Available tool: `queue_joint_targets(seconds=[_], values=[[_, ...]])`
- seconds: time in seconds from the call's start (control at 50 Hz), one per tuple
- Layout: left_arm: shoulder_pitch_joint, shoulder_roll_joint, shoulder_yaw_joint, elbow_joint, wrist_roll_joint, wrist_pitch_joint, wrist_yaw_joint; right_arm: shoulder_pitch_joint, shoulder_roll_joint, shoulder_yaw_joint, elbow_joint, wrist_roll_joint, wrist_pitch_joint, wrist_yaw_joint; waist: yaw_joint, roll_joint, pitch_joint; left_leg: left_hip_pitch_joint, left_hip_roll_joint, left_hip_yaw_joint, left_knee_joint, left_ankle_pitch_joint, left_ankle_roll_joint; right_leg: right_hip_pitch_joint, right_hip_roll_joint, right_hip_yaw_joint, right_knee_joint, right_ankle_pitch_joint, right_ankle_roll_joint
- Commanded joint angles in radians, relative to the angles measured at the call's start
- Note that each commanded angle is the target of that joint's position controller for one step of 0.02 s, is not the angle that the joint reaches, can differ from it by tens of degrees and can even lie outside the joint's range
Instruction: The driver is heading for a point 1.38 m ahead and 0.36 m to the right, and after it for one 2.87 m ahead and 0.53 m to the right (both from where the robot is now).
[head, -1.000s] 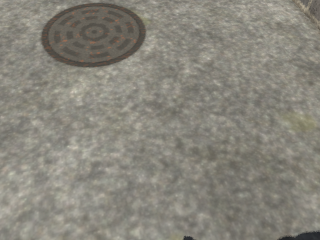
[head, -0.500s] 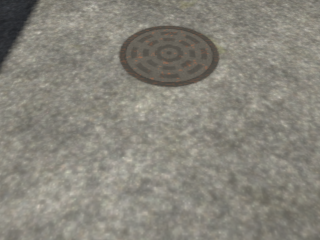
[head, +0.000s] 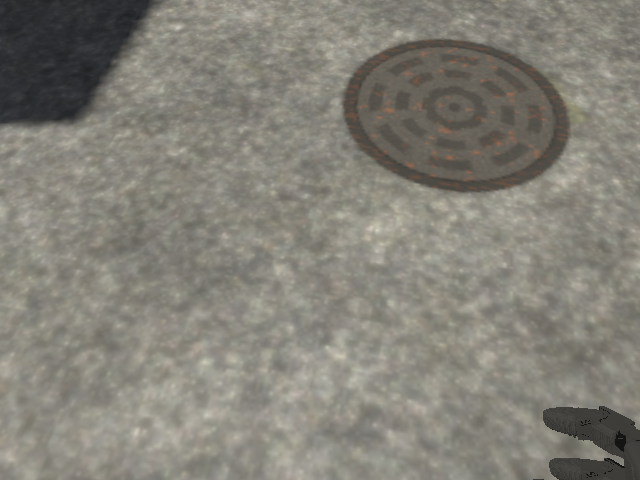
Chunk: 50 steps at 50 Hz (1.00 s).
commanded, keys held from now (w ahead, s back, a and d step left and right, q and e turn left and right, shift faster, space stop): w+e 0.82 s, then w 0.08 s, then w+q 0.10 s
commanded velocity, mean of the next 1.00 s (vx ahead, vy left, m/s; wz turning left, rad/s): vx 0.49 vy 0.00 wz -0.47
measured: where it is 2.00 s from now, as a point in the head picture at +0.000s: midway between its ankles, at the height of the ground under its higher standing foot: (484, 246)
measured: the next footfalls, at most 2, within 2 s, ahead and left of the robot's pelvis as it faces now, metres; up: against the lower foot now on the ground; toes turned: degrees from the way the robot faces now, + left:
right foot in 0.46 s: +0.39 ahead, -0.17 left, +0.00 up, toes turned -18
left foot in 0.94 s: +0.72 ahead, -0.09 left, +0.00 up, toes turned -34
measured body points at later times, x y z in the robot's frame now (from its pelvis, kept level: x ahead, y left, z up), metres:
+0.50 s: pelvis +0.27 -0.06 -0.01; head +0.31 -0.08 +0.44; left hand +0.54 +0.14 -0.09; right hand +0.24 -0.35 -0.14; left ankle +0.11 +0.12 -0.67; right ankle +0.36 -0.16 -0.72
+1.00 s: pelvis +0.56 -0.11 +0.00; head +0.58 -0.13 +0.45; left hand +0.76 +0.11 -0.11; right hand +0.61 -0.44 -0.07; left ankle +0.69 -0.07 -0.72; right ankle +0.37 -0.16 -0.68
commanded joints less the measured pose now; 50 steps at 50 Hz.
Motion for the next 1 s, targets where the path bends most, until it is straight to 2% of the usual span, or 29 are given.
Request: queue_joint_targets(seconds=[0.02, 0.04, 0.08, 0.14, 0.18, 0.24, 0.32, 0.36, 0.4, 0.42, 0.44, 0.46, 0.48, 0.5, 0.52, 0.54, 0.56, 0.6, 0.64, 0.7, 0.76, 0.8, 0.86, 0.9, 0.92, 0.94, 0.96, 0.98, 1.0], values=[[-0.113, 0.135, 0.029, -0.147, -0.02, -0.035, 0.003, 0.301, -0.157, -0.06, 0.044, 0.003, -0.002, -0.014, -0.178, 0.15, -0.204, 0.627, 0.337, -0.453, -0.31, -0.143, 0.188, -0.583, -0.044, 0.039, 0.363, 0.08, -0.026], [-0.134, 0.124, 0.031, -0.148, -0.001, -0.03, 0.004, 0.247, -0.126, -0.053, 0.052, 0.001, -0.006, -0.012, -0.145, 0.128, -0.142, 0.515, 0.297, -0.363, -0.343, -0.074, 0.176, -0.552, -0.07, 0.034, 0.321, 0.145, -0.023], [-0.091, 0.09, 0.033, -0.13, -0.003, 0.0, -0.001, 0.182, -0.091, -0.05, 0.064, -0.01, -0.025, -0.011, -0.085, 0.145, -0.098, 0.379, 0.257, -0.235, -0.418, 0.007, 0.17, -0.451, -0.099, 0.041, 0.29, 0.221, -0.015], [-0.119, 0.056, 0.029, -0.144, 0.003, 0.031, 0.001, 0.151, -0.102, -0.06, 0.096, -0.009, -0.05, -0.014, -0.058, 0.094, -0.028, 0.307, 0.261, -0.114, -0.484, 0.116, 0.18, -0.474, -0.101, 0.048, 0.236, 0.273, 0.005], [-0.17, 0.054, 0.028, -0.166, 0.009, 0.032, 0.0, 0.157, -0.116, -0.066, 0.117, -0.012, -0.053, -0.02, -0.064, 0.073, 0.003, 0.321, 0.254, -0.044, -0.496, 0.157, 0.176, -0.521, -0.098, 0.058, 0.14, 0.364, 0.013], [-0.263, 0.04, 0.017, -0.196, 0.012, 0.019, -0.024, 0.168, -0.149, -0.073, 0.135, -0.008, -0.046, -0.03, -0.093, 0.052, 0.026, 0.341, 0.231, 0.061, -0.501, 0.186, 0.156, -0.496, -0.083, 0.009, -0.063, 0.521, 0.004], [-0.398, 0.04, 0.009, -0.257, 0.012, 0.016, -0.052, 0.233, -0.196, -0.089, 0.169, 0.012, -0.025, -0.035, -0.142, 0.024, 0.063, 0.455, 0.268, 0.117, -0.481, 0.209, 0.14, -0.518, -0.071, -0.052, -0.218, 0.522, -0.033], [-0.432, 0.054, 0.013, -0.286, 0.013, 0.017, -0.062, 0.25, -0.213, -0.095, 0.182, 0.023, -0.008, -0.034, -0.145, 0.028, 0.061, 0.531, 0.283, 0.139, -0.429, 0.298, 0.125, -0.527, -0.052, -0.084, -0.258, 0.455, -0.061], [-0.404, 0.084, 0.029, -0.303, 0.016, 0.023, -0.064, 0.246, -0.245, -0.103, 0.183, 0.031, 0.007, -0.037, -0.11, 0.062, 0.004, 0.577, 0.281, 0.168, -0.301, 0.624, 0.103, -0.432, 0.011, -0.144, -0.268, 0.355, -0.099], [-0.328, 0.113, 0.046, -0.294, 0.015, 0.028, -0.061, 0.24, -0.258, -0.106, 0.18, 0.037, 0.016, -0.039, -0.061, 0.078, -0.055, 0.58, 0.27, 0.183, -0.169, 0.784, 0.09, -0.323, 0.056, -0.174, -0.267, 0.307, -0.124], [-0.179, 0.157, 0.074, -0.26, 0.011, 0.033, -0.052, 0.226, -0.253, -0.102, 0.176, 0.043, 0.024, -0.04, 0.027, 0.07, -0.136, 0.518, 0.237, 0.211, 0.034, 0.83, 0.062, -0.116, 0.109, -0.191, -0.316, 0.335, -0.158], [-0.01, 0.231, 0.11, -0.22, 0.007, 0.046, -0.033, 0.242, -0.216, -0.085, 0.163, 0.027, 0.018, -0.045, 0.1, 0.006, -0.228, 0.298, 0.196, 0.211, 0.322, 0.604, 0.016, 0.192, 0.073, -0.073, -0.331, 0.373, -0.204], [-0.048, 0.351, 0.126, -0.227, -0.001, 0.04, -0.024, 0.341, -0.061, -0.037, 0.105, -0.016, -0.002, -0.035, -0.036, -0.284, -0.294, -0.16, -0.014, 0.142, 0.703, -0.367, -0.058, 0.498, -0.193, 0.509, -0.433, 0.195, -0.388], [-0.027, 0.278, 0.1, -0.273, 0.009, 0.017, -0.034, 0.261, -0.132, -0.039, 0.097, 0.011, -0.039, -0.024, 0.032, -0.163, -0.458, -0.258, -0.05, -0.121, 0.823, -0.448, -0.048, 0.565, -0.284, 0.809, -0.601, 0.047, -0.445], [-0.055, 0.215, 0.082, -0.259, 0.018, 0.001, -0.039, 0.152, -0.189, -0.054, 0.065, 0.049, -0.055, -0.017, 0.05, -0.097, -0.315, -0.34, -0.003, -0.136, 0.806, -0.348, -0.027, 0.483, -0.265, 0.68, -0.642, 0.094, -0.384], [-0.104, 0.193, 0.075, -0.256, 0.015, -0.009, -0.038, 0.131, -0.173, -0.046, 0.057, 0.042, -0.065, -0.022, 0.007, -0.032, -0.211, -0.324, 0.041, -0.129, 0.717, -0.258, -0.012, 0.343, -0.222, 0.555, -0.636, 0.192, -0.35], [-0.171, 0.163, 0.067, -0.265, 0.017, -0.011, -0.035, 0.132, -0.17, -0.047, 0.068, 0.014, -0.068, -0.031, -0.036, 0.007, -0.154, -0.266, 0.075, -0.128, 0.627, -0.204, -0.015, 0.212, -0.184, 0.456, -0.63, 0.32, -0.323], [-0.227, 0.134, 0.055, -0.289, 0.036, -0.014, -0.026, 0.164, -0.179, -0.055, 0.079, -0.003, -0.049, -0.031, -0.087, -0.024, -0.133, -0.149, 0.098, -0.135, 0.546, -0.149, -0.03, 0.071, -0.141, 0.365, -0.663, 0.484, -0.317], [-0.218, 0.145, 0.057, -0.276, 0.028, -0.018, -0.015, 0.167, -0.151, -0.047, 0.085, -0.014, -0.029, -0.03, -0.096, -0.014, -0.116, -0.124, 0.094, -0.11, 0.464, -0.126, -0.061, -0.001, -0.124, 0.298, -0.679, 0.59, -0.324], [-0.181, 0.173, 0.065, -0.254, 0.019, -0.012, 0.005, 0.065, -0.11, -0.029, 0.06, -0.016, -0.018, -0.03, -0.067, -0.025, -0.07, -0.122, 0.066, -0.089, 0.254, 0.042, -0.1, -0.07, -0.07, 0.216, -0.688, 0.571, -0.29], [-0.147, 0.18, 0.067, -0.237, 0.015, 0.0, 0.015, -0.044, -0.091, -0.017, 0.041, -0.006, -0.025, -0.018, -0.022, -0.062, -0.053, -0.041, 0.016, -0.08, 0.031, 0.223, -0.107, -0.108, -0.031, 0.192, -0.672, 0.451, -0.239], [-0.113, 0.186, 0.07, -0.221, 0.011, 0.005, 0.016, -0.09, -0.104, -0.02, 0.028, 0.005, -0.032, -0.011, -0.003, -0.073, -0.049, -0.007, -0.004, -0.089, -0.034, 0.255, -0.102, -0.093, -0.048, 0.234, -0.653, 0.403, -0.228], [-0.093, 0.163, 0.065, -0.202, 0.01, 0.011, 0.019, -0.083, -0.14, -0.034, 0.03, 0.01, -0.045, 0.001, -0.012, -0.098, -0.056, 0.009, 0.0, -0.114, -0.102, 0.209, -0.07, 0.005, -0.092, 0.304, -0.579, 0.369, -0.211], [-0.1, 0.155, 0.064, -0.192, 0.015, 0.015, 0.018, -0.027, -0.154, -0.045, 0.044, 0.009, -0.053, 0.003, -0.042, -0.128, -0.058, 0.069, 0.003, -0.095, -0.124, 0.139, -0.032, 0.04, -0.111, 0.328, -0.526, 0.424, -0.193], [-0.109, 0.137, 0.058, -0.192, 0.02, 0.017, 0.016, 0.049, -0.168, -0.056, 0.068, 0.005, -0.056, -0.001, -0.083, -0.13, -0.086, 0.161, -0.01, -0.064, -0.159, 0.127, -0.004, 0.048, -0.084, 0.302, -0.455, 0.518, -0.174], [-0.104, 0.095, 0.042, -0.198, 0.028, 0.016, 0.012, 0.157, -0.2, -0.069, 0.086, -0.007, -0.061, -0.006, -0.13, -0.101, -0.183, 0.337, 0.055, -0.116, -0.143, 0.117, 0.048, 0.016, -0.033, 0.246, -0.276, 0.556, -0.143], [-0.009, 0.044, 0.022, -0.213, 0.025, 0.009, 0.013, 0.277, -0.282, -0.088, 0.101, -0.025, -0.059, -0.008, -0.124, 0.099, -0.336, 0.671, 0.244, -0.437, -0.142, 0.043, 0.185, -0.234, 0.083, 0.141, 0.049, 0.36, -0.075], [0.055, 0.047, 0.015, -0.212, 0.01, -0.002, 0.014, 0.354, -0.285, -0.096, 0.15, -0.002, -0.048, 0.009, -0.119, 0.329, -0.359, 0.791, 0.351, -0.823, -0.305, -0.226, 0.29, -0.486, 0.154, 0.093, 0.281, -0.081, -0.027], [-0.029, 0.132, 0.031, -0.213, 0.002, -0.006, 0.012, 0.318, -0.204, -0.072, 0.142, 0.026, -0.044, 0.013, -0.136, 0.204, -0.235, 0.724, 0.34, -0.82, -0.344, -0.392, 0.263, -0.597, 0.087, 0.12, 0.359, -0.038, -0.031]])
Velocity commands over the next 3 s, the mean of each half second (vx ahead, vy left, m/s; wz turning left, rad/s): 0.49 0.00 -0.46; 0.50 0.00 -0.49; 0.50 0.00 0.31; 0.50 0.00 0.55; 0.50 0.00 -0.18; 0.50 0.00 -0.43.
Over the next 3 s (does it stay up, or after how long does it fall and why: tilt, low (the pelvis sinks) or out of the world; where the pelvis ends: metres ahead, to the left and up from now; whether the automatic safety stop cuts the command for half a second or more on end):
stays up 1.63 -0.34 0.01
